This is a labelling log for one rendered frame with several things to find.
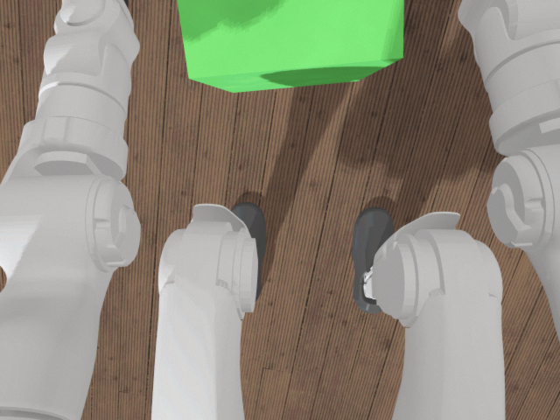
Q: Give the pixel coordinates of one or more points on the robot left upper arm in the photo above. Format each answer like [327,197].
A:
[61,239]

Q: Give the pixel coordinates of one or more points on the robot right forearm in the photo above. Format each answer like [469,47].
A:
[516,45]

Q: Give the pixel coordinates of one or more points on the carton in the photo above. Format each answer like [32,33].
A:
[250,45]

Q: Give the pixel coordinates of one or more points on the robot left forearm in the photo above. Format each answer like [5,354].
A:
[83,96]

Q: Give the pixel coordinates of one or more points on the left robot foot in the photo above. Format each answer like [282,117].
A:
[253,217]

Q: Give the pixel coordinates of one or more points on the robot right upper arm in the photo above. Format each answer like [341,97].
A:
[524,211]

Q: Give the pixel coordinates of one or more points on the left robot shin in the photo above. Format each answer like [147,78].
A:
[170,253]

